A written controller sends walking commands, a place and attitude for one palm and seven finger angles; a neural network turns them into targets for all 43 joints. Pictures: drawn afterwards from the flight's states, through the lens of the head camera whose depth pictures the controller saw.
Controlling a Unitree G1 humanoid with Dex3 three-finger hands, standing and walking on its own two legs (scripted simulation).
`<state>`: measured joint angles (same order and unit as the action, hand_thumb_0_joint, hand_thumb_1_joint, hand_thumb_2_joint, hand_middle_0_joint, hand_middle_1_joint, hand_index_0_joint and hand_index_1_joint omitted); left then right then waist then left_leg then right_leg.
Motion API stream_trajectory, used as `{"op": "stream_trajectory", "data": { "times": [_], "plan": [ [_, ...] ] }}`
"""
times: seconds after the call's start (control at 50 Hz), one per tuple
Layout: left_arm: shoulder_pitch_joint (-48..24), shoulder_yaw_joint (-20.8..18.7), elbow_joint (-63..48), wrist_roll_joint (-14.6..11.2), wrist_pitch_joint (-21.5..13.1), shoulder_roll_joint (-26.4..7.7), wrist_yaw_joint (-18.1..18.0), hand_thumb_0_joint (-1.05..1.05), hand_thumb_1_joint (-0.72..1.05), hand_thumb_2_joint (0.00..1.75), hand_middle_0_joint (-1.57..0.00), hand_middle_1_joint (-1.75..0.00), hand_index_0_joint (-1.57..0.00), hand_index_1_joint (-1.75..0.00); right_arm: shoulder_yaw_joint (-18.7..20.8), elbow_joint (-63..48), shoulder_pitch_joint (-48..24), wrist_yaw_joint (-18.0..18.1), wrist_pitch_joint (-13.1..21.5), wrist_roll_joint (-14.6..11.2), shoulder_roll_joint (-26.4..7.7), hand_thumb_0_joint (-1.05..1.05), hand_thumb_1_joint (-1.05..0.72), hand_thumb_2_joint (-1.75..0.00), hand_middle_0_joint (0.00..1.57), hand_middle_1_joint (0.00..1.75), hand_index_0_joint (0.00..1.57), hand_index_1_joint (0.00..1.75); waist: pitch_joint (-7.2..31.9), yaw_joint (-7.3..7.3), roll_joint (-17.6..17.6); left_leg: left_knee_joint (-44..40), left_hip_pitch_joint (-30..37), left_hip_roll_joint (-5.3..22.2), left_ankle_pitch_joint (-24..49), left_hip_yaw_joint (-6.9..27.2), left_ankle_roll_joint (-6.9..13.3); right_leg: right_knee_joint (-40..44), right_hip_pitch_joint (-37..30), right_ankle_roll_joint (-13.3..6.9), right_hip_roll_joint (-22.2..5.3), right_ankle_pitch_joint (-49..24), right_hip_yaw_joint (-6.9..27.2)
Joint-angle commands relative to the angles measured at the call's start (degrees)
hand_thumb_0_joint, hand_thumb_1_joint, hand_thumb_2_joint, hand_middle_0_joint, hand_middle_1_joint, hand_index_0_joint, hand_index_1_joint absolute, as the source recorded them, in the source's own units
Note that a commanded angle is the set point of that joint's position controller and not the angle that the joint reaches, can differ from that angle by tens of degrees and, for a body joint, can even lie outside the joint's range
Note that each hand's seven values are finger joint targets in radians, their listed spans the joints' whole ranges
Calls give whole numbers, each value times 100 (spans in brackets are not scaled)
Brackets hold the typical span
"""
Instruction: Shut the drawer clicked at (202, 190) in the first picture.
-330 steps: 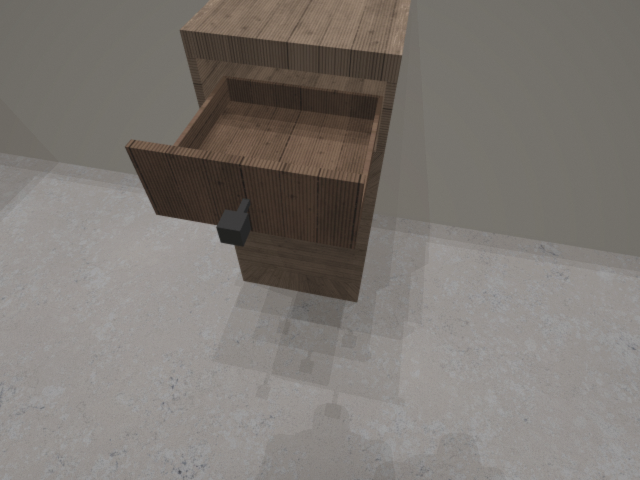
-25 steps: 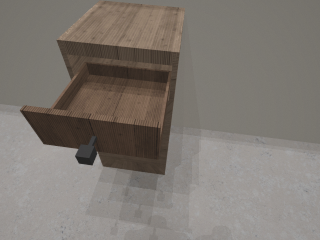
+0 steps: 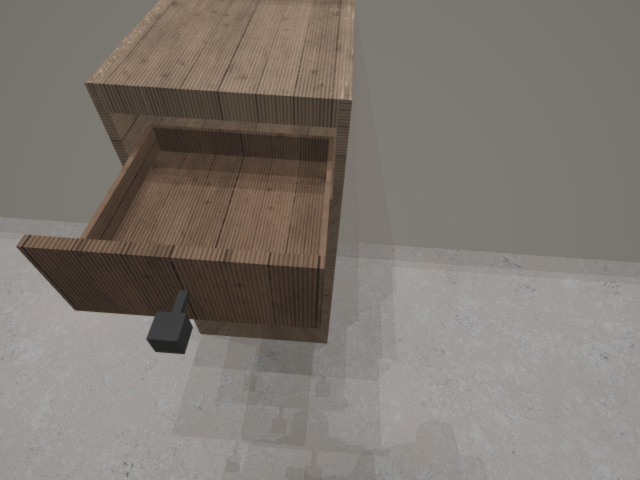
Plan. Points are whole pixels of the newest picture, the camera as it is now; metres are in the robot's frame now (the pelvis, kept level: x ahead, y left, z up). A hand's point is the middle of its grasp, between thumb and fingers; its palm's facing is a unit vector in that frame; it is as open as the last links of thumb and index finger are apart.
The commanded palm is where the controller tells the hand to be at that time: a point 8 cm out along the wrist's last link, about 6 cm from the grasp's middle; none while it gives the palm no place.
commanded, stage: come to a stop and stand still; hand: left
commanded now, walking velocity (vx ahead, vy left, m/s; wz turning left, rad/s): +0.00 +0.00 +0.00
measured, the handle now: (175, 318) +0.32 +0.21 +0.00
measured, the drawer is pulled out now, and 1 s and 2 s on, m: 0.30 0.30 0.30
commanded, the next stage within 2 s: look again from close up in 0.94 s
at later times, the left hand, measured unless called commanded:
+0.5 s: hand out of the picture -0.02 +0.10 -0.16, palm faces +0.00 -0.97 -0.24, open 7.3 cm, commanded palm none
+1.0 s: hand out of the picture -0.02 +0.07 -0.17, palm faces +0.04 -0.98 -0.19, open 7.3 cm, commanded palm none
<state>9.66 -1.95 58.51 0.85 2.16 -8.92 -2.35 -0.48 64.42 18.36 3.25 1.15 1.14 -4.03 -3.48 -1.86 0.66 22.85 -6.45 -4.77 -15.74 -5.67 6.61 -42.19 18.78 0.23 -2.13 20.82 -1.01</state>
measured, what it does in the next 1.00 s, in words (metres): steps on the spot: right foot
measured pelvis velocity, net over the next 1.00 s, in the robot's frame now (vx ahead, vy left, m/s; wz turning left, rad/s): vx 0.00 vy -0.10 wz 0.02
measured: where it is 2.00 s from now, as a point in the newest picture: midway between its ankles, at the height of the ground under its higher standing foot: outside the picture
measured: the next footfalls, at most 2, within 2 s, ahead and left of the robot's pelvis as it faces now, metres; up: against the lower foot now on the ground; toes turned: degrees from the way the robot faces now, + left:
right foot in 0.10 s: +0.03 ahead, -0.15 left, +0.00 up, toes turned -2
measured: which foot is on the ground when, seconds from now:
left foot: down 0.00-1.00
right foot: up 0.00-0.08, down 0.10-1.00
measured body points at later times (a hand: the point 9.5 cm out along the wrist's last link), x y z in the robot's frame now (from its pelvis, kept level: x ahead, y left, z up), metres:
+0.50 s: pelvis -0.02 -0.07 +0.00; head -0.01 -0.11 +0.45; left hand -0.02 +0.15 -0.14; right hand -0.02 -0.29 -0.18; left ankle -0.03 +0.04 -0.74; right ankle -0.01 -0.15 -0.74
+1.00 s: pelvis +0.00 -0.10 +0.00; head +0.01 -0.11 +0.45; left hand -0.02 +0.12 -0.15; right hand -0.03 -0.30 -0.17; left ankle -0.03 +0.04 -0.74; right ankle -0.01 -0.15 -0.74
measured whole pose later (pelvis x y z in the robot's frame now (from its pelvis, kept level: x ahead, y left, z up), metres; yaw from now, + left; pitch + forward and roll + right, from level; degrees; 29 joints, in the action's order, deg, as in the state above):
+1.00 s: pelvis +0.00 -0.10 +0.00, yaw +1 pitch -1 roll +0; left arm 17.7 0.7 65.1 0.3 -1.8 -7.1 -1.9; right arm -0.9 66.6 19.0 2.1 0.6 0.5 -7.4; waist -1.2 -0.6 -1.4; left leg 23.1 -7.2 2.8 -15.1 -2.2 -2.1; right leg -22.0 8.3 -5.8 4.5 13.4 -4.7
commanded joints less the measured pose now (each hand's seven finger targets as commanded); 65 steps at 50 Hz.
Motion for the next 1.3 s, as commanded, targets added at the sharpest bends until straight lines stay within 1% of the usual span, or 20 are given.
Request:
{"op": "stream_trajectory", "data": {
  "times": [0.0, 0.02, 0.04, 0.08, 0.12, 0.14, 0.16, 0.18, 0.24, 0.3, 0.38, 0.48, 0.5, 0.6, 0.66, 0.68, 0.76, 0.82, 1.16, 1.28],
  "plan": [
    [780, 32, 210, 8, -210, -478, -154, 0, 90, 90, -20, -30, -20, -30, 284, -344, 286, -61, 62, -97, -1475, 0, -90, -90, 20, 30, 20, 30, 507, 181, -323, 581, 323, 1814, 5808, 1252, -36, 359, 51, 27, -164, -503, -2],
    [895, 61, -58, -60, -227, -365, -164, 0, 90, 90, -20, -30, -20, -30, 224, -658, 94, -97, 67, -40, -1161, 0, -90, -90, 20, 30, 20, 30, 630, 394, -303, 342, -390, 1675, 3424, 1139, -214, 917, -511, -118, -107, -325, 108],
    [786, 68, -109, -17, -232, -274, -133, 0, 90, 90, -20, -30, -20, -30, 181, -661, 166, -84, 115, -19, -959, 0, -90, -90, 20, 30, 20, 30, 437, 272, -521, 274, -577, 1392, 2890, 1068, -403, 1062, -597, -258, -157, -939, 283],
    [737, 90, -104, -49, -309, -413, -89, 0, 90, 90, -20, -30, -20, -30, 100, -634, 388, -66, 154, 6, -806, 0, -90, -90, 20, 30, 20, 30, 586, 205, -1107, 213, -461, 1197, 2903, 1043, -508, 1103, -778, -400, -250, -1620, 429],
    [744, 145, -92, -33, -301, -429, -66, 0, 90, 90, -20, -30, -20, -30, 109, -653, 389, -80, 150, -20, -878, 0, -90, -90, 20, 30, 20, 30, 429, 164, -811, 119, -344, 1155, 2858, 1035, -501, 1181, -733, -353, -172, -1444, 334],
    [783, 133, -45, -42, -330, -406, -75, 0, 90, 90, -20, -30, -20, -30, 119, -636, 402, -90, 125, -22, -928, 0, -90, -90, 20, 30, 20, 30, 654, 130, -71, 295, -145, 1174, 2731, 965, -401, 1227, -826, -355, -158, -1743, 395],
    [706, 163, -60, -65, -325, -390, -73, 0, 90, 90, -20, -30, -20, -30, 124, -659, 423, -91, 100, -34, -995, 0, -90, -90, 20, 30, 20, 30, 541, 86, 340, 212, -163, 1152, 2106, 919, -358, 1349, -784, -356, -222, -1719, 432],
    [595, 180, -79, -58, -326, -411, -60, 0, 90, 90, -20, -30, -20, -30, 120, -662, 396, -102, 91, -24, -987, 0, -90, -90, 20, 30, 20, 30, 293, 63, 490, 106, -286, 1115, 1750, 908, -355, 1413, -708, -366, -253, -1757, 464],
    [575, 198, -83, -48, -311, -472, -20, 0, 90, 90, -20, -30, -20, -30, 73, -631, 262, -154, 44, -27, -1000, 0, -90, -90, 20, 30, 20, 30, -377, 70, 151, -269, -637, 1022, 308, 867, -379, 1793, -343, -385, -303, -864, 655],
    [683, 203, -35, -42, -344, -564, 15, 0, 90, 90, -20, -30, -20, -30, 35, -579, 232, -188, 11, -23, -1003, 0, -90, -90, 20, 30, 20, 30, -484, 77, 131, -342, -627, 946, -107, 798, -395, 2077, -230, -420, -335, -423, 808],
    [777, 213, 24, -47, -390, -634, 40, 0, 90, 90, -20, -30, -20, -30, 9, -473, 271, -204, -20, -29, -994, 0, -90, -90, 20, 30, 20, 30, -329, 39, 217, -221, -345, 887, -51, 658, -429, 2408, -138, -455, -407, -118, 960],
    [895, 217, 160, -56, -456, -654, 44, 0, 90, 90, -20, -30, -20, -30, -5, -302, 319, -204, -7, -46, -959, 0, -90, -90, 20, 30, 20, 30, -14, 37, 352, -137, -194, 874, 160, 598, -487, 2524, -438, -453, -473, -657, 982],
    [919, 220, 194, -63, -465, -615, 43, 0, 90, 90, -20, -30, -20, -30, -3, -261, 321, -198, -7, -41, -974, 0, -90, -90, 20, 30, 20, 30, 10, 45, 222, -111, -190, 871, 191, 585, -502, 2534, -459, -452, -490, -756, 997],
    [1037, 220, 343, -62, -483, -572, 29, 0, 90, 90, -20, -30, -20, -30, -14, -79, 369, -177, -14, -56, -871, 0, -90, -90, 20, 30, 20, 30, -143, 81, 231, -123, -306, 881, 257, 546, -561, 2625, -604, -379, -496, -1160, 950],
    [1125, 202, 420, -74, -496, -558, 14, 0, 90, 90, -20, -30, -20, -30, -28, -1, 431, -152, -6, -55, -829, 0, -90, -90, 20, 30, 20, 30, 1, 91, 89, -103, -306, 884, 356, 523, -590, 2612, -837, -319, -526, -1614, 954],
    [1119, 193, 421, -64, -493, -566, 8, 0, 90, 90, -20, -30, -20, -30, -17, 22, 467, -148, -9, -65, -771, 0, -90, -90, 20, 30, 20, 30, -5, 99, 276, -131, -329, 908, 304, 499, -597, 2624, -905, -286, -501, -1664, 875],
    [1182, 182, 484, -74, -484, -523, -3, 0, 90, 90, -20, -30, -20, -30, -26, 90, 507, -125, -7, -59, -745, 0, -90, -90, 20, 30, 20, 30, -42, 127, 14, -112, -420, 893, 342, 486, -622, 2659, -998, -228, -522, -1790, 887],
    [1205, 174, 506, -71, -469, -470, -8, 0, 90, 90, -20, -30, -20, -30, -22, 119, 548, -112, -16, -56, -711, 0, -90, -90, 20, 30, 20, 30, -180, 135, 96, -105, -463, 898, 335, 485, -624, 2722, -945, -185, -499, -1720, 860],
    [1216, 166, 505, -67, -463, -386, 2, 0, 90, 90, -20, -30, -20, -30, -13, 137, 566, -72, 72, -52, -711, 0, -90, -90, 20, 30, 20, 30, 20, 182, -2, -282, -353, 1038, 916, 619, -576, 2285, -1215, -289, -412, -2505, 546],
    [1185, 171, 495, -48, -437, -354, 12, 0, 90, 90, -20, -30, -20, -30, -5, 140, 532, -67, 84, -50, -681, 0, -90, -90, 20, 30, 20, 30, -118, 181, -29, -368, -319, 1088, 980, 704, -530, 2232, -1039, -353, -352, -2088, 491]
  ]
}}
